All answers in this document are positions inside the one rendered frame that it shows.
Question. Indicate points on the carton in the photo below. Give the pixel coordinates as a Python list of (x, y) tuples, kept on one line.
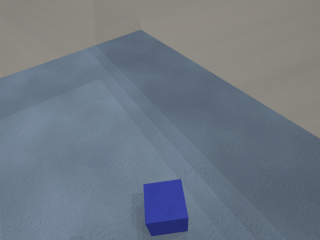
[(165, 207)]

